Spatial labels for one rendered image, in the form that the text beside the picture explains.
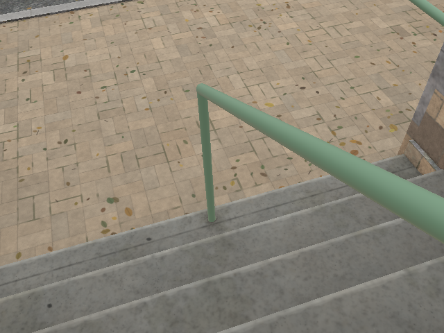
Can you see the stairs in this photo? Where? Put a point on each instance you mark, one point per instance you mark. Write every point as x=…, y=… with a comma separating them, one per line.
x=313, y=257

